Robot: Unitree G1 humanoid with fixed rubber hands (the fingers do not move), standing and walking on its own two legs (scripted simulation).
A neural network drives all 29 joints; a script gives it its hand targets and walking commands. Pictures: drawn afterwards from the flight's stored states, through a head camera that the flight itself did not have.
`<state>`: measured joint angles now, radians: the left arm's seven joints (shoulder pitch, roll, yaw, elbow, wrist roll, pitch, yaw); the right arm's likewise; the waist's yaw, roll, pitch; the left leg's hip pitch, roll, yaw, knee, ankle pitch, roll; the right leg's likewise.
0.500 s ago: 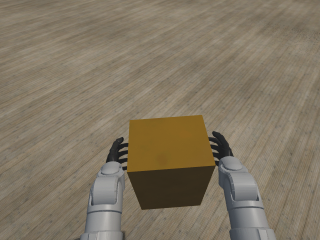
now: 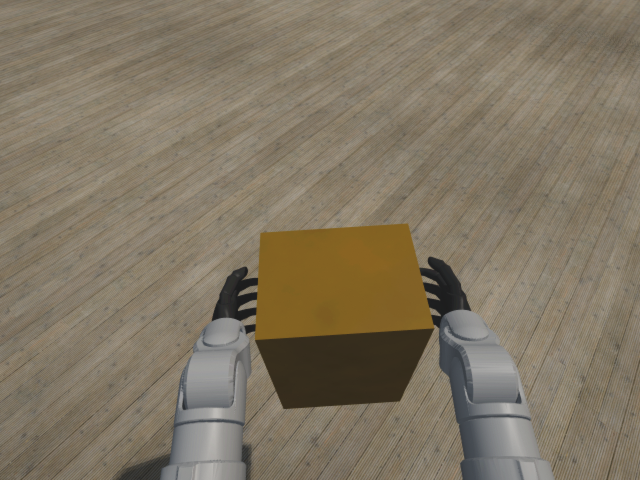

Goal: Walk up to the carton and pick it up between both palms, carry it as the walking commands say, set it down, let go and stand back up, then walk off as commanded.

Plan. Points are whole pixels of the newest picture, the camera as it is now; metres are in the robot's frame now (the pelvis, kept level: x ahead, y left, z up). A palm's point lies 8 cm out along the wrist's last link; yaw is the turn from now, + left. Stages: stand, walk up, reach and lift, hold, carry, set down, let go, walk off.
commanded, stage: carry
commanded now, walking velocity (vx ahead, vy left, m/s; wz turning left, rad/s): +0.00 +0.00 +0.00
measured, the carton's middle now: (338, 327) +0.33 +0.00 -0.05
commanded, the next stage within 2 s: none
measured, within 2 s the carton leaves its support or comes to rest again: neither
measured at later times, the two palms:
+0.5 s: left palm (214, 219) +0.47 +0.20 +0.03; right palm (396, 211) +0.48 -0.08 +0.05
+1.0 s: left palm (206, 172) +0.60 +0.24 +0.01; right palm (363, 173) +0.59 -0.04 +0.02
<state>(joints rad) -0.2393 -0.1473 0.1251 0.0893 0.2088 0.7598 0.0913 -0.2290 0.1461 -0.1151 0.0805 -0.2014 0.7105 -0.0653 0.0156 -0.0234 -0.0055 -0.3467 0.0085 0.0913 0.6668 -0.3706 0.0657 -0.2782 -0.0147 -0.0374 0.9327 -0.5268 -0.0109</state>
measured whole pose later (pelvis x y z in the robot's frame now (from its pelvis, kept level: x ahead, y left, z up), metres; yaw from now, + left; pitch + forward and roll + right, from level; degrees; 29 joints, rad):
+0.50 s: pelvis +0.18 +0.05 +0.01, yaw -1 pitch +3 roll -1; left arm -0.25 -0.15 0.13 0.15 0.23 0.75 0.08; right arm -0.24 0.15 -0.13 0.14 -0.22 0.72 -0.06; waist 0.01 -0.02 -0.04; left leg -0.29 0.01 0.07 0.62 -0.38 0.05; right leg -0.28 -0.03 -0.08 0.74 -0.47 0.00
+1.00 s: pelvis +0.30 +0.10 -0.01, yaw +0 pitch +5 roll -3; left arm -0.25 -0.15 0.11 0.15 0.23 0.74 0.08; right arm -0.21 0.14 -0.13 0.09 -0.20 0.71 -0.07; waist -0.01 0.04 -0.03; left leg -0.09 -0.04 0.09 0.56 -0.54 0.10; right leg -0.43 0.04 -0.16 0.74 -0.30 -0.03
